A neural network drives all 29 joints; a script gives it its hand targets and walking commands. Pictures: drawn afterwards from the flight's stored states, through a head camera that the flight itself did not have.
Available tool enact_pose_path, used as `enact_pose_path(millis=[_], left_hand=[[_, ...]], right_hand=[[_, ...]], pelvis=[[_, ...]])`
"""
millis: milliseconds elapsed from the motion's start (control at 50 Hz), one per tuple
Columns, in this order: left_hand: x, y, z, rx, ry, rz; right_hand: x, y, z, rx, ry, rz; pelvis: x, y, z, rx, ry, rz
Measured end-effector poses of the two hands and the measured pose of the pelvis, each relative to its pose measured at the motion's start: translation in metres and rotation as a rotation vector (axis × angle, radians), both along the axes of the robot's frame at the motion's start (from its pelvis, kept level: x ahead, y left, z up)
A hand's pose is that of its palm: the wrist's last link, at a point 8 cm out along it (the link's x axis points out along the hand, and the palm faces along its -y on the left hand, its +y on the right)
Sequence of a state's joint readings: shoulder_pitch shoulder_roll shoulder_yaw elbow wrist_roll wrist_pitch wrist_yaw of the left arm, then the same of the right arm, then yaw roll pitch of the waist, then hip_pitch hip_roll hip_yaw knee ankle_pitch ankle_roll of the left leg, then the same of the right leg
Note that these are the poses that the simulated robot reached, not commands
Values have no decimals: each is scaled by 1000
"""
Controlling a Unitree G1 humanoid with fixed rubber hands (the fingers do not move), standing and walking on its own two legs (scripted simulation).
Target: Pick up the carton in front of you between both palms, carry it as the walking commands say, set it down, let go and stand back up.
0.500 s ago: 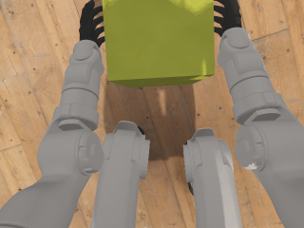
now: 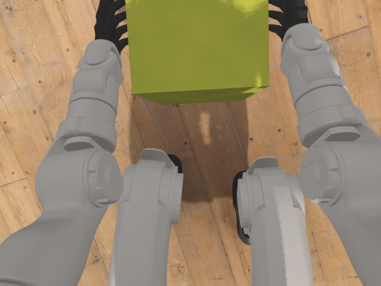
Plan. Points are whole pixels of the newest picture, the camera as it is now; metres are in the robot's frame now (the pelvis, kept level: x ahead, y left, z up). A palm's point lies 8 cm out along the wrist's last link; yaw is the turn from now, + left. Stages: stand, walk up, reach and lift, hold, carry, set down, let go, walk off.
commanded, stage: set down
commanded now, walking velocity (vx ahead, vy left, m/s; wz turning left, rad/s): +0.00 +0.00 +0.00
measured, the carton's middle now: (198, 47) +0.52 +0.05 -0.24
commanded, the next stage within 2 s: let go in 1.46 s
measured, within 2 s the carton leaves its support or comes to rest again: rests again in 0.18 s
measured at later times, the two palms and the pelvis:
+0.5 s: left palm (88, 42) +0.50 +0.24 -0.17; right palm (316, 24) +0.55 -0.14 -0.17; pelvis +0.00 +0.01 -0.01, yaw +0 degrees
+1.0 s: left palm out of the picture +0.51 +0.24 +0.00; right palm out of the picture +0.55 -0.14 +0.00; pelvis +0.01 +0.01 +0.11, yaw +0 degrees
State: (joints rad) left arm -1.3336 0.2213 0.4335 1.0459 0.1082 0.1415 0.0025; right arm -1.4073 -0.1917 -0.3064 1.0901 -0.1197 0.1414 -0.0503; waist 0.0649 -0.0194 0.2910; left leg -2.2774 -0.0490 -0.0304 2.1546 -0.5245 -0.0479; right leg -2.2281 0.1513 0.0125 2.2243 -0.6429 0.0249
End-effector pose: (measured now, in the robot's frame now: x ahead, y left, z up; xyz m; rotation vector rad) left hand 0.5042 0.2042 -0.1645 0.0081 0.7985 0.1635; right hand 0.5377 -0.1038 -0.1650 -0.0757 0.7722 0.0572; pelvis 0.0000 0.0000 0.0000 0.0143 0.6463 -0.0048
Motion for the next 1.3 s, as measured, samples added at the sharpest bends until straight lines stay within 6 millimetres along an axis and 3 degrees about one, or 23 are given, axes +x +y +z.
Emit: enact_pose_path(millis=[200,340,460,580,800,1060,1300], left_hand=[[-3,2,-6,-1,-11,7],[-14,29,-25,43,-2,84],[-4,41,-17,47,-69,92],[5,38,21,34,-149,84],[-1,38,110,37,-146,90],[1,42,180,42,-169,83],[-1,48,258,37,-169,74]], right_hand=[[-1,-4,-6,-15,-24,31],[-6,-38,-26,-64,-10,-43],[5,-43,-16,-53,-74,-53],[12,-33,23,-47,-144,-53],[12,-33,114,-58,-126,-71],[14,-39,180,-58,-149,-66],[14,-41,259,-56,-145,-50]], pelvis=[[-4,0,-1,2,-24,2],[-3,2,-3,2,-31,2],[-1,5,-7,-1,-17,0],[-1,7,3,-5,-4,13],[3,8,66,-17,99,21],[11,9,126,-19,167,21],[25,10,195,-22,173,27]])
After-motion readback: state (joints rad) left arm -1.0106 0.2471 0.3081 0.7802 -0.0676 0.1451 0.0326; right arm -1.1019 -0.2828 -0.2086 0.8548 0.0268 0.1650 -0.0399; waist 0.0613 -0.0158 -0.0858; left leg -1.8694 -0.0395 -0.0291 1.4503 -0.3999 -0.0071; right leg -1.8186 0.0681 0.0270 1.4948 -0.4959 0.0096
